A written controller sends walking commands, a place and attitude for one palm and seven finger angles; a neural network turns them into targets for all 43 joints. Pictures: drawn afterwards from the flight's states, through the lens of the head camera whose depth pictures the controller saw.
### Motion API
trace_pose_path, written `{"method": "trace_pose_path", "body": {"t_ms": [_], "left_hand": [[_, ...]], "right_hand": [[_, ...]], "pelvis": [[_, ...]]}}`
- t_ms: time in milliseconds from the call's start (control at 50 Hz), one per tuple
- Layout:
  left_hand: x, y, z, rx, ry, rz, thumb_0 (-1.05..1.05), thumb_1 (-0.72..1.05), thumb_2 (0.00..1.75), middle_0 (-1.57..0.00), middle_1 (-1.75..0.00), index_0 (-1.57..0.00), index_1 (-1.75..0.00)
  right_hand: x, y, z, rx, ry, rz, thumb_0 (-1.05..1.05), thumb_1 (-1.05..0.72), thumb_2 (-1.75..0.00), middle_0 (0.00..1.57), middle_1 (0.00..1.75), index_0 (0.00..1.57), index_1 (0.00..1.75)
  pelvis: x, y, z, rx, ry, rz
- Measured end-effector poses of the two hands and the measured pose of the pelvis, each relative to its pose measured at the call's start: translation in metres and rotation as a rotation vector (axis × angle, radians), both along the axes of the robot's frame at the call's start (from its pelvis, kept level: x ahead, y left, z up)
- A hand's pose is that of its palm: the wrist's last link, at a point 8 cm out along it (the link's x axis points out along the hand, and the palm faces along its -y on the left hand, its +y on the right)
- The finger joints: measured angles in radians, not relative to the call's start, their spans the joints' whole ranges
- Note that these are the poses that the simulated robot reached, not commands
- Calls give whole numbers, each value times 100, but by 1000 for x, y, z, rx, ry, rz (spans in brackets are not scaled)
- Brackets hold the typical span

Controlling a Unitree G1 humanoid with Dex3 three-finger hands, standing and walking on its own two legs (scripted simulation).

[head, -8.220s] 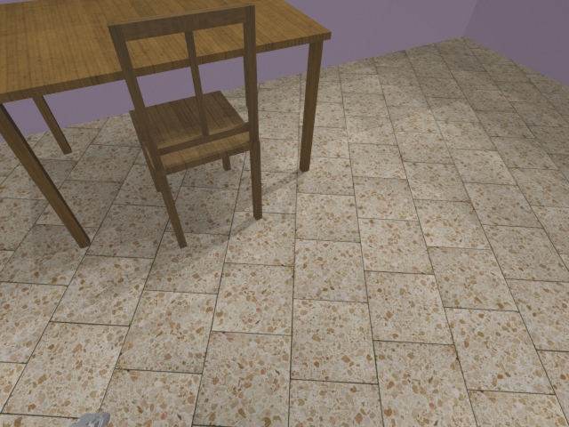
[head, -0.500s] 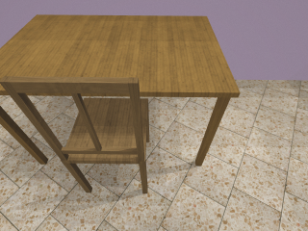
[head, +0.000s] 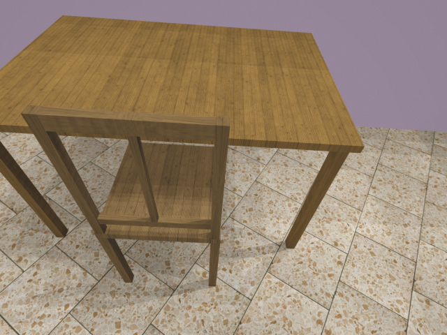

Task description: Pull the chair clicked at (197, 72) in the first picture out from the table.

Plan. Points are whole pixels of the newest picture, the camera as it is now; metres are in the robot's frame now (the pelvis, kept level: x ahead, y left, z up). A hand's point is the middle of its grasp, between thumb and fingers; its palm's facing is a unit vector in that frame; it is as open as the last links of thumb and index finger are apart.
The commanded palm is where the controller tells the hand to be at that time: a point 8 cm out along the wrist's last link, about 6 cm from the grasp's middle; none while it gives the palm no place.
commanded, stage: look again from close up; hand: left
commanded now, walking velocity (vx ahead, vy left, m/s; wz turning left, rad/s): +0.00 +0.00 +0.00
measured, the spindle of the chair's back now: (145, 183) +0.46 +0.23 -0.07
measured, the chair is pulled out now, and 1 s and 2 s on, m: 0.00 0.00 0.00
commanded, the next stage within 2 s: raise the hand toward the chair's back in 0.34 s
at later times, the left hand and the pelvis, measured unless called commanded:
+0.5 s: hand out of the picture +0.03 +0.18 -0.16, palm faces +0.12 -0.97 -0.19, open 7.4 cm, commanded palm +0.10 +0.22 -0.07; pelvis +0.00 +0.00 +0.00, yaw +0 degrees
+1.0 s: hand out of the picture +0.13 +0.17 -0.06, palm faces +0.13 -0.99 -0.07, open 10.4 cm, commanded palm +0.12 +0.22 -0.05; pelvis -0.05 -0.05 -0.11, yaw +2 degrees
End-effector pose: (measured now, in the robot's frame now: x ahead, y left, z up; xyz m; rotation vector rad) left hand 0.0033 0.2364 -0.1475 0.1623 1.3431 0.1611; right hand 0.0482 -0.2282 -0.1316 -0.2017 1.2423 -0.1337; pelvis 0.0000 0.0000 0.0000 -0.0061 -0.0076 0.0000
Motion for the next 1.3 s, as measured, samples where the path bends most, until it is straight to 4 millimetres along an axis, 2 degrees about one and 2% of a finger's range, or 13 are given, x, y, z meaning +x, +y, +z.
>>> {"method": "trace_pose_path", "body": {"t_ms": [460,500,540,600,640,680,740,860,920,1000,1100,1180,1300], "left_hand": [[-19,-16,-2,-37,80,3,1,91,90,-20,-29,-20,-30],[13,-11,17,-18,-83,88,2,91,90,-20,-29,-20,-30],[61,-1,56,48,-388,93,3,92,89,-20,-29,-20,-30],[128,-1,115,74,-798,58,3,89,88,-20,-29,-19,-30],[158,-4,141,50,-1026,20,2,86,87,-19,-28,-19,-29],[172,-12,153,-12,-1217,-38,2,82,85,-19,-28,-18,-28],[167,-27,143,-114,-1367,-155,1,76,83,-18,-27,-18,-28],[112,-28,74,-148,-1210,-77,1,61,77,-18,-25,-17,-26],[92,-19,73,-58,-1226,-35,2,54,74,-17,-24,-16,-25],[96,-16,92,-14,-1352,-97,2,45,71,-16,-22,-15,-23],[129,-20,94,-117,-1317,-191,1,33,66,-14,-21,-14,-21],[145,-18,95,-148,-1237,-170,1,23,62,-14,-19,-13,-20],[148,-12,106,-103,-1265,-144,1,10,56,-12,-17,-12,-18]], "right_hand": [[-33,2,-3,5,122,-35,1,-92,-90,20,29,20,30],[-25,-1,2,-8,23,-38,1,-92,-90,20,29,20,30],[-9,-5,10,-17,-140,-36,1,-92,-90,20,29,20,30],[20,-13,16,-13,-351,-13,1,-91,-90,20,29,20,30],[40,-21,17,-15,-449,11,1,-91,-90,20,29,20,30],[60,-31,18,-24,-532,31,1,-91,-90,20,29,20,30],[88,-47,20,-40,-645,64,1,-91,-90,20,29,20,30],[126,-66,17,-94,-764,134,1,-91,-90,20,29,20,30],[132,-65,6,-109,-759,165,1,-91,-90,19,29,20,30],[124,-55,-19,-85,-698,187,1,-91,-90,19,29,20,30],[95,-42,-47,-20,-590,134,1,-91,-90,20,29,20,30],[68,-37,-53,7,-522,60,1,-91,-90,20,29,20,30],[43,-41,-51,-18,-466,13,1,-90,-90,20,30,20,30]], "pelvis": [[3,1,2,1,8,0],[1,0,1,4,10,3],[-2,-3,0,23,22,-3],[-10,-8,-8,32,51,27],[-17,-11,-17,21,92,27],[-24,-17,-29,19,142,12],[-35,-27,-52,19,193,1],[-46,-43,-89,9,241,13],[-47,-49,-99,-10,252,25],[-50,-54,-108,-37,263,41],[-54,-53,-107,-42,275,38],[-51,-48,-98,-30,278,24],[-47,-36,-90,-20,284,8]]}}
